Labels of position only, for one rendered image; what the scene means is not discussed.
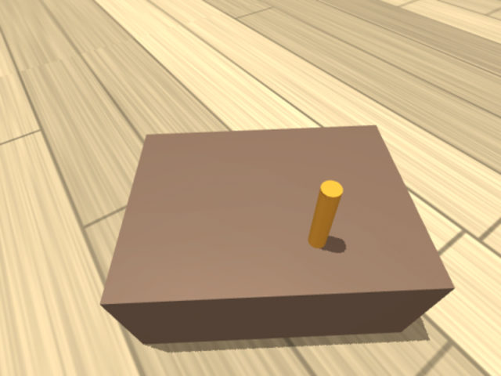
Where can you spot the can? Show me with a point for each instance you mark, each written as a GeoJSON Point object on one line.
{"type": "Point", "coordinates": [325, 210]}

